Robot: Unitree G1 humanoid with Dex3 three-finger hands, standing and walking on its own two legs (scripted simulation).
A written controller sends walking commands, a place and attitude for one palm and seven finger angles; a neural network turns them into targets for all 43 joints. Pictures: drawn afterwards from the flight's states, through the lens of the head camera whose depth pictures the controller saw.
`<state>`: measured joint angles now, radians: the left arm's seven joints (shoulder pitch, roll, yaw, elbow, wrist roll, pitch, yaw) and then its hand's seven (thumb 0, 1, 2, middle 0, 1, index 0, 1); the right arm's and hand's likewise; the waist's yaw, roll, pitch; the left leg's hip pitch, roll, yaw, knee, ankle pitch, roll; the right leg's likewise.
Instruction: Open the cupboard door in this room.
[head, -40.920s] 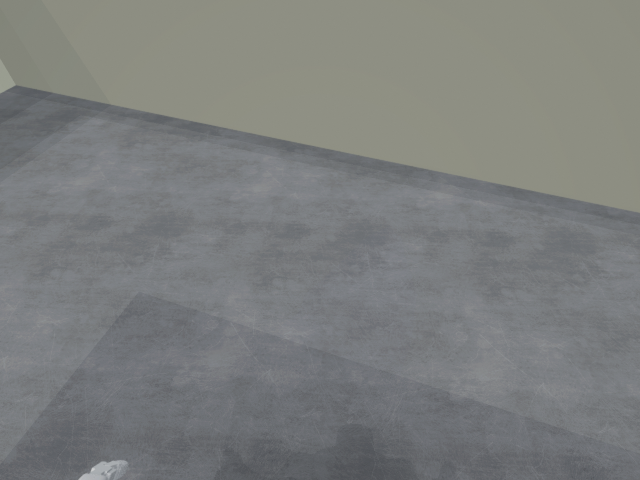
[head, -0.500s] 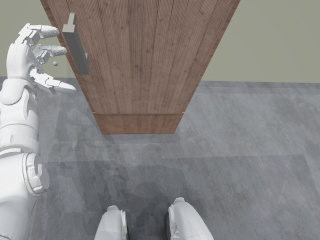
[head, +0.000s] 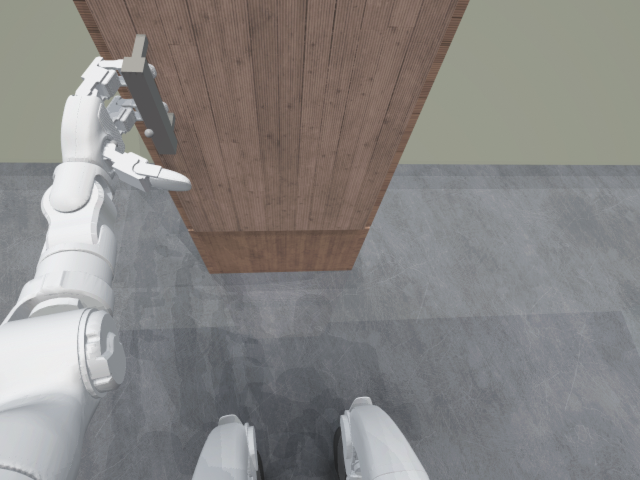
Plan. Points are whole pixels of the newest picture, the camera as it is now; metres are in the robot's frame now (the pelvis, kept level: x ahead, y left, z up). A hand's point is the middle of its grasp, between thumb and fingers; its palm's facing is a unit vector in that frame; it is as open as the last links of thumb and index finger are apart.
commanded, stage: slide the fingers in behind the handle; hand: left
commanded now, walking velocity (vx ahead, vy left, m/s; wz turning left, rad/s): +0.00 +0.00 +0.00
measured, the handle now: (155, 98) +0.57 +0.16 +0.07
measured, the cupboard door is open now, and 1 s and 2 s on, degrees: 0 0 20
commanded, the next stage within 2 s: close the thumb around the handle in 0.52 s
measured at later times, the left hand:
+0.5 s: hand (161, 133) +0.51 +0.14 +0.07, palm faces -0.04 -1.00 -0.04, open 14.0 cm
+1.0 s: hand (157, 131) +0.53 +0.15 +0.06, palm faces -0.04 -1.00 -0.03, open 9.9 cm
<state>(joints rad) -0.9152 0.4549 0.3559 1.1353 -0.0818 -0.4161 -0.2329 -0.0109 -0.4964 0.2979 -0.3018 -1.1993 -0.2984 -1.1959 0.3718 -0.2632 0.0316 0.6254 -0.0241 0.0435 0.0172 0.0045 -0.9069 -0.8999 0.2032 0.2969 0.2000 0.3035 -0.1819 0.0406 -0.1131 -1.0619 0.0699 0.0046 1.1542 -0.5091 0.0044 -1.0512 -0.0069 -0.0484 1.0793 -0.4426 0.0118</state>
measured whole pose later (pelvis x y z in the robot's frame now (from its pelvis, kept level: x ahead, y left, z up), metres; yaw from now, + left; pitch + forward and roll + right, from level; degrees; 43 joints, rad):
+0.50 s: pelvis +0.00 -0.01 +0.00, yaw +0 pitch +24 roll -2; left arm -0.93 0.44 0.35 1.15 -0.08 -0.42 -0.21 -0.01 -0.50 0.30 -0.30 -1.20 -0.30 -1.20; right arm 0.37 -0.27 0.03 0.63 -0.02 0.03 0.01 0.00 -0.91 -0.90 0.20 0.30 0.20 0.30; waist -0.17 0.05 -0.11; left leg -1.06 0.07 0.00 1.15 -0.50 -0.01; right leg -1.06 -0.01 -0.05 1.09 -0.45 0.00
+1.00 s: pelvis +0.00 +0.00 +0.00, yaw +0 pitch +25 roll -3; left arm -0.96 0.47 0.36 1.17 -0.07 -0.40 -0.21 0.00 0.10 0.55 -0.34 -1.26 -0.34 -1.26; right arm 0.37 -0.27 0.04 0.63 -0.02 0.03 0.01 0.00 -0.91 -0.90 0.20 0.30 0.20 0.30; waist -0.19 0.04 -0.11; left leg -1.10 0.07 0.00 1.17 -0.51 0.00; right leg -1.09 -0.01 -0.05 1.10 -0.45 0.01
